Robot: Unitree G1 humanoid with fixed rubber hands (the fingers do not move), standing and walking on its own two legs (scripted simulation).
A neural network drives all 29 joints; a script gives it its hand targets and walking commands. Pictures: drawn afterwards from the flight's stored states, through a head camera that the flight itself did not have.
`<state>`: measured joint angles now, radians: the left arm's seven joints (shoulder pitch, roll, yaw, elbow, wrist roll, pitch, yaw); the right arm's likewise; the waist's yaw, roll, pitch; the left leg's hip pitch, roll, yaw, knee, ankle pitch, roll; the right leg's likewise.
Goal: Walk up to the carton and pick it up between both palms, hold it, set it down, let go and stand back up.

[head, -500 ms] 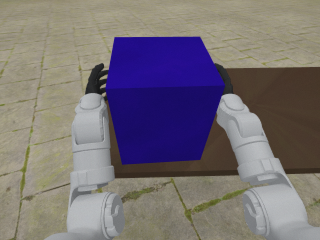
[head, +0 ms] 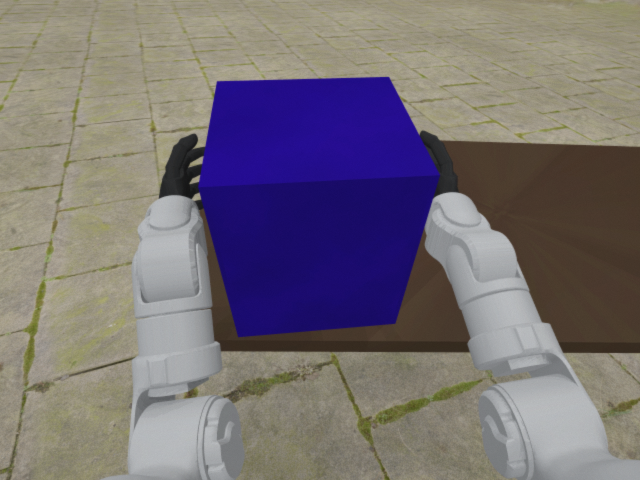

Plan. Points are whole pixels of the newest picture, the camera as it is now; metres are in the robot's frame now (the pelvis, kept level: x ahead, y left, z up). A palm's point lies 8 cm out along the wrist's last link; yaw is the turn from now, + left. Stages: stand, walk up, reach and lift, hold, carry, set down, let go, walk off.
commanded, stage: hold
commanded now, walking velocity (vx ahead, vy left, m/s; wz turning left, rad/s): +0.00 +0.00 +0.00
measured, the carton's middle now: (311, 210) +0.38 +0.01 +0.18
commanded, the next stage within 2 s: none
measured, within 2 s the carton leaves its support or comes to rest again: neither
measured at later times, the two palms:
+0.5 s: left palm (192, 199) +0.36 +0.15 +0.21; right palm (451, 186) +0.36 -0.15 +0.22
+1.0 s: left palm (190, 194) +0.36 +0.15 +0.22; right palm (445, 203) +0.35 -0.15 +0.20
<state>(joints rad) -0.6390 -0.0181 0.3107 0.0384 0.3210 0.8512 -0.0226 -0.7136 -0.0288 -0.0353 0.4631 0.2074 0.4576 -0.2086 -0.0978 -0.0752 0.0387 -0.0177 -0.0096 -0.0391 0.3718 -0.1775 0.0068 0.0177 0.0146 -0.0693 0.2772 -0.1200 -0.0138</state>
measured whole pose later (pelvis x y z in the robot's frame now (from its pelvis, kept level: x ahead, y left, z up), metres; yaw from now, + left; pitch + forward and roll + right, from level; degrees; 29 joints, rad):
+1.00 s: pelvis +0.00 +0.00 +0.00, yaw -1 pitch -11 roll -1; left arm -0.66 -0.06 0.35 0.06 0.33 0.84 -0.03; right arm -0.69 -0.07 0.02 0.42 0.23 0.47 -0.24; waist -0.08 -0.02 0.06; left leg 0.02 -0.01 -0.01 0.36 -0.18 0.02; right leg 0.04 0.01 -0.05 0.27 -0.12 -0.01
